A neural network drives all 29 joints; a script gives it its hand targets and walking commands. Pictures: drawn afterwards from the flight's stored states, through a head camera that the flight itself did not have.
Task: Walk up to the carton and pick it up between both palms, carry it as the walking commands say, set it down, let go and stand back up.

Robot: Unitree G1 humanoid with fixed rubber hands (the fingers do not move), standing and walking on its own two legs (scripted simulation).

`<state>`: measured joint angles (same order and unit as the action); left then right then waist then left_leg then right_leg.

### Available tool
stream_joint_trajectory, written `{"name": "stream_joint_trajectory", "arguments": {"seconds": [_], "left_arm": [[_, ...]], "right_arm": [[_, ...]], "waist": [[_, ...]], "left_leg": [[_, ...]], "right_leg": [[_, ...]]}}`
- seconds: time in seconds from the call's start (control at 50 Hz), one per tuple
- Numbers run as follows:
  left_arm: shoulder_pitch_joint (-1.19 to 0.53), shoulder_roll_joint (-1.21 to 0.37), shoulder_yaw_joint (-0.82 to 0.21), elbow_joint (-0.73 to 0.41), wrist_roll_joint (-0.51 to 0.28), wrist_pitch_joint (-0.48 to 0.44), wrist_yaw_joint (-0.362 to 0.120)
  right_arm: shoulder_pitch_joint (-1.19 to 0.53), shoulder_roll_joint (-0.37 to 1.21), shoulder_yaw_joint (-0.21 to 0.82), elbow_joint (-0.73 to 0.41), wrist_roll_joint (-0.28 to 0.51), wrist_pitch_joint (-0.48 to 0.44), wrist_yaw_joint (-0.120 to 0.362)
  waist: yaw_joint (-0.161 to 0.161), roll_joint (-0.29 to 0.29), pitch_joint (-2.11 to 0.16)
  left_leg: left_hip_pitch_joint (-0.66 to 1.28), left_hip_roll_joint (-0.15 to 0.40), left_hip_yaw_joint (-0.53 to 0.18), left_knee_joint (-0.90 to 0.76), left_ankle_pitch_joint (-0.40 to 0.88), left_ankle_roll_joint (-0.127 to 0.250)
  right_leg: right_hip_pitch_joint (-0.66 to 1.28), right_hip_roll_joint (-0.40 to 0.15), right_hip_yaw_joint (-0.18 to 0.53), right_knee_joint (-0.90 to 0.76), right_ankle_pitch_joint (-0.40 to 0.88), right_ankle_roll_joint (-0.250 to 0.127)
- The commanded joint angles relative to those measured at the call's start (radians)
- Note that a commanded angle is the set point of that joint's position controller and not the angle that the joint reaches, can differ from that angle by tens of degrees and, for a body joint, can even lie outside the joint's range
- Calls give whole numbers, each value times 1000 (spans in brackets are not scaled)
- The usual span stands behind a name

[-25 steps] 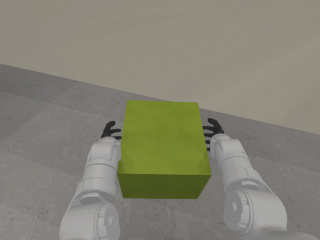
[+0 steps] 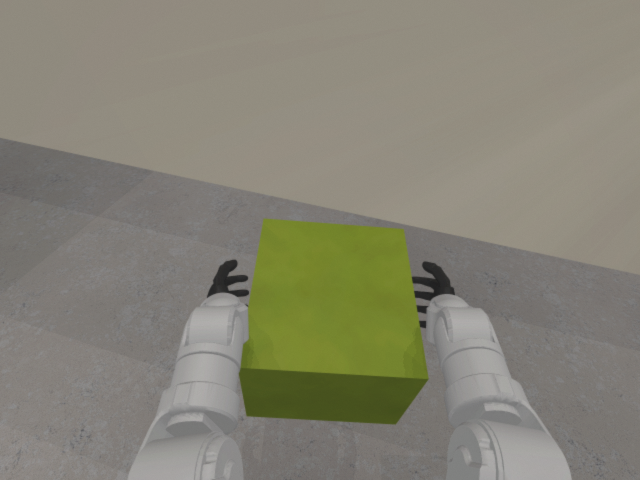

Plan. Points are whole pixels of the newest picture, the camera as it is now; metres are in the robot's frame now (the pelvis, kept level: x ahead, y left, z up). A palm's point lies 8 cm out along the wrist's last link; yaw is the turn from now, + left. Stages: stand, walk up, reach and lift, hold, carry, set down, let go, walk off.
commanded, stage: reach and lift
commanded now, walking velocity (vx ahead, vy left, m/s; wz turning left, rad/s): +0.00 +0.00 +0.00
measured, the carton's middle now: (328, 319) +0.38 +0.00 -0.01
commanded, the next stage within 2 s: hold in 0.56 s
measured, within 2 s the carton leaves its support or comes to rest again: neither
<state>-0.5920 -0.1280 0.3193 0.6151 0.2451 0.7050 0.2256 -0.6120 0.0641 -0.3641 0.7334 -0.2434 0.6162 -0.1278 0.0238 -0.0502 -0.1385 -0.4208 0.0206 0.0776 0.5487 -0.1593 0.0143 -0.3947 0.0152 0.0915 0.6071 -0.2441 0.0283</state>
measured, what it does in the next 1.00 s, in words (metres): stands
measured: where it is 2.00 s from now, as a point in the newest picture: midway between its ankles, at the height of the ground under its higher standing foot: outside the picture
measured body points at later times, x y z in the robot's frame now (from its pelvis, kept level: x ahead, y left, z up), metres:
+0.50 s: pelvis +0.00 +0.00 +0.00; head -0.04 +0.02 +0.45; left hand +0.34 +0.15 +0.05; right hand +0.35 -0.16 +0.06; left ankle +0.08 +0.11 -0.73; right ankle +0.05 -0.13 -0.73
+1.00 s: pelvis +0.00 +0.00 +0.00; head -0.05 +0.02 +0.45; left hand +0.34 +0.15 +0.06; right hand +0.35 -0.16 +0.06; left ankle +0.08 +0.11 -0.73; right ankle +0.05 -0.13 -0.73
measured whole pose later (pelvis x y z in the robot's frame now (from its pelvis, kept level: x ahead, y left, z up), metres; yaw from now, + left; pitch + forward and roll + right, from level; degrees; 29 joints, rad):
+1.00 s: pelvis +0.00 +0.00 +0.00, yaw +0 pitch +1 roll +0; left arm -0.53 -0.17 0.33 0.55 0.25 0.70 0.23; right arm -0.58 0.07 -0.36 0.69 -0.26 0.64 -0.10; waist 0.00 -0.05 -0.15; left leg -0.40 0.02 0.08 0.55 -0.16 0.02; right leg -0.38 0.01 0.09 0.61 -0.25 0.03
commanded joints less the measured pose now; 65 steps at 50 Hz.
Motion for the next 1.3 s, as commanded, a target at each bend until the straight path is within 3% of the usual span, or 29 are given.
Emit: {"name": "stream_joint_trajectory", "arguments": {"seconds": [0.0,0.02,0.08,0.14,0.24,0.28,0.3,0.36,0.42,0.46,0.52,0.54,0.6,0.62,0.66,0.68,0.7,0.76,0.82,0.86,0.9,0.94,1.02,1.08,1.16,1.22,1.24,1.26,1.28], "left_arm": [[-720,-1020,-406,-86,-215,-69,-591],[-708,-1004,-380,-82,-198,-67,-592],[-712,-1006,-400,-102,-204,-78,-592],[-715,-1024,-408,-101,-210,-75,-591],[-681,-1019,-401,-111,-210,-78,-585],[-661,-1041,-420,-111,-214,-69,-583],[-634,-1033,-427,-130,-210,-68,-579],[-628,-1041,-444,-142,-221,-55,-581],[-606,-1052,-465,-187,-242,-56,-579],[-659,-1040,-478,-205,-242,-49,-574],[-649,-1009,-449,-186,-227,-46,-576],[-667,-1007,-449,-191,-220,-47,-578],[-689,-1029,-461,-188,-224,-49,-579],[-644,-1038,-449,-135,-221,-41,-580],[-638,-1033,-444,-155,-214,-40,-579],[-653,-1040,-452,-160,-219,-41,-573],[-611,-1010,-421,-149,-197,-38,-570],[-637,-1017,-456,-188,-222,-45,-570],[-653,-1037,-472,-172,-226,-42,-574],[-621,-1015,-456,-169,-212,-39,-575],[-640,-1037,-472,-177,-226,-39,-575],[-623,-1018,-468,-188,-222,-40,-576],[-628,-1015,-461,-193,-219,-40,-576],[-610,-1010,-442,-167,-211,-32,-573],[-593,-1009,-467,-176,-220,-34,-580],[-605,-1015,-489,-222,-236,-38,-576],[-586,-1004,-482,-212,-227,-30,-574],[-614,-999,-467,-195,-226,-28,-577],[-588,-1002,-456,-173,-209,-27,-578]], "right_arm": [[-614,1135,350,-54,201,-29,493],[-623,1135,345,-58,196,-27,495],[-633,1145,375,-70,210,-37,494],[-620,1134,366,-81,199,-32,496],[-621,1129,382,-101,204,-29,500],[-602,1117,390,-117,201,-27,498],[-581,1133,400,-126,207,-21,499],[-533,1123,389,-118,189,-6,498],[-523,1139,427,-162,211,-4,502],[-521,1135,399,-125,196,-2,503],[-518,1131,384,-92,194,5,508],[-537,1137,380,-85,201,-5,512],[-564,1123,377,-95,205,-13,518],[-563,1114,375,-91,201,-9,518],[-560,1114,372,-91,199,-9,521],[-541,1111,362,-66,193,-7,522],[-544,1119,370,-60,204,-6,525],[-549,1129,400,-93,213,-4,524],[-539,1102,379,-85,197,-8,523],[-535,1113,382,-81,202,-4,524],[-511,1111,374,-80,189,-4,522],[-528,1112,402,-115,205,-2,520],[-551,1106,390,-109,205,-4,522],[-524,1111,379,-88,191,9,521],[-535,1118,413,-138,219,-1,517],[-533,1119,434,-176,222,2,516],[-508,1122,427,-143,218,11,517],[-512,1110,394,-112,202,7,516],[-524,1106,388,-113,198,4,519]], "waist": [[-35,-24,-503],[-16,-26,-479],[-25,-51,-515],[-35,-5,-529],[-28,-25,-551],[-43,-9,-540],[-26,4,-570],[-51,21,-550],[-48,11,-573],[-56,27,-547],[-44,-14,-481],[-34,1,-452],[-43,21,-493],[-38,11,-455],[-36,-6,-474],[-51,1,-466],[-26,-12,-422],[-28,-16,-471],[-51,-7,-491],[-25,-12,-471],[-52,4,-473],[-28,-24,-494],[-33,8,-474],[-29,-9,-453],[-12,-17,-471],[-21,-5,-505],[-16,2,-474],[-35,-26,-454],[-22,-26,-450]], "left_leg": [[504,-126,-75,-96,-42,-28],[493,-127,-74,-99,-51,-25],[540,-131,-66,-85,-36,-28],[501,-121,-77,-102,-12,-29],[508,-115,-77,-107,7,-24],[520,-111,-80,-105,7,-29],[523,-117,-74,-111,47,-28],[501,-109,-83,-130,48,-29],[515,-109,-86,-124,80,-28],[486,-110,-81,-137,20,-31],[506,-115,-78,-131,-63,-30],[507,-124,-70,-121,-85,-34],[509,-116,-78,-118,-96,-39],[507,-111,-73,-127,-96,-40],[531,-112,-78,-123,-76,-38],[558,-111,-78,-120,-83,-42],[549,-116,-72,-125,-85,-37],[562,-115,-73,-118,-52,-33],[571,-108,-74,-117,-89,-42],[575,-116,-68,-115,-56,-39],[551,-111,-76,-126,-57,-40],[559,-116,-73,-112,-53,-34],[552,-114,-73,-121,-59,-32],[536,-113,-66,-135,-74,-32],[548,-117,-62,-121,-45,-32],[552,-114,-70,-123,-9,-29],[529,-113,-71,-128,-32,-30],[554,-116,-71,-127,-73,-32],[555,-120,-67,-121,-89,-33]], "right_leg": [[-30,37,-45,-262,-106,-50],[-25,34,-43,-266,-116,-48],[-36,28,-37,-274,-111,-50],[7,53,-48,-247,-60,-43],[26,56,-48,-242,-39,-39],[11,59,-52,-237,-41,-43],[47,63,-49,-241,8,-39],[68,72,-55,-237,30,-38],[88,74,-54,-232,67,-36],[83,75,-56,-235,16,-40],[26,58,-52,-261,-98,-45],[0,42,-39,-275,-121,-52],[-3,47,-48,-258,-128,-60],[4,46,-49,-267,-123,-59],[-11,45,-48,-264,-115,-57],[-39,43,-47,-268,-130,-63],[-41,35,-46,-278,-129,-58],[-19,45,-44,-267,-99,-54],[-38,48,-52,-267,-139,-62],[-35,38,-43,-280,-107,-58],[-16,53,-46,-264,-96,-56],[-8,52,-49,-264,-112,-52],[-5,53,-42,-260,-106,-53],[-4,56,-50,-271,-122,-48],[4,51,-43,-272,-94,-48],[36,63,-44,-254,-51,-43],[29,63,-48,-255,-69,-41],[-15,49,-41,-274,-123,-50],[-16,47,-44,-277,-148,-56]]}}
